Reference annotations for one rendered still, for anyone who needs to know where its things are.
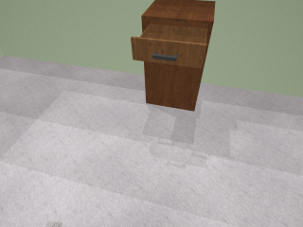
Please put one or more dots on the handle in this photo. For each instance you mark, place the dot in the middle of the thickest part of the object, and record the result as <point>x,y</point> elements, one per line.
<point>164,57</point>

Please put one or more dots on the cabinet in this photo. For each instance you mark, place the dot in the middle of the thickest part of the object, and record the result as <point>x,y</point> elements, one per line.
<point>169,85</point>

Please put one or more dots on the drawer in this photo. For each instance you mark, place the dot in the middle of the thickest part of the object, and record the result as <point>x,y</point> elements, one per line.
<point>189,43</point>

